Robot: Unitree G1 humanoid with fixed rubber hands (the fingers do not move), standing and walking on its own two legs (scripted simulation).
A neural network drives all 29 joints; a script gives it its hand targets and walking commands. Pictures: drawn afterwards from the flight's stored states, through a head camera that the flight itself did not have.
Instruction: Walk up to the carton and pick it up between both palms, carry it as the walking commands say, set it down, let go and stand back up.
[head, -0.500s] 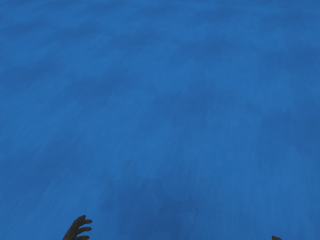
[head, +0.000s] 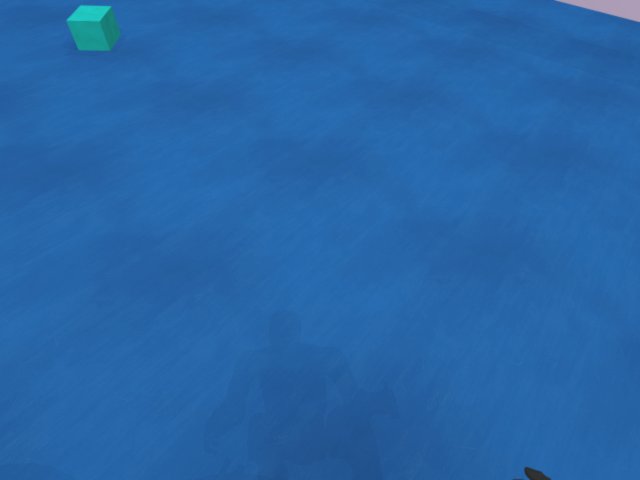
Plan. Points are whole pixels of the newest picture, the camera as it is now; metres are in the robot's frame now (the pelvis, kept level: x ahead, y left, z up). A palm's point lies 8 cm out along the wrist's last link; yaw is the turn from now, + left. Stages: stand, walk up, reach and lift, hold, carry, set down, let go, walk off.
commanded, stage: walk up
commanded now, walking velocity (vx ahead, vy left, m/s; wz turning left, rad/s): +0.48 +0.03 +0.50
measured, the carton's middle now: (95, 28) +2.91 +1.60 -0.68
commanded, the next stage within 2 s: none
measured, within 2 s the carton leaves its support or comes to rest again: neither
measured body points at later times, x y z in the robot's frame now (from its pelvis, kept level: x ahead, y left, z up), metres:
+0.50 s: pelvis +0.19 -0.01 +0.00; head +0.21 -0.02 +0.45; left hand +0.17 +0.27 -0.12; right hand +0.33 -0.25 -0.13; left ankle +0.14 +0.12 -0.66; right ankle +0.18 -0.13 -0.74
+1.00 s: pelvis +0.42 +0.14 +0.00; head +0.45 +0.17 +0.45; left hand +0.41 +0.40 -0.15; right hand +0.53 -0.10 -0.12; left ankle +0.40 +0.19 -0.74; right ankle +0.54 -0.01 -0.66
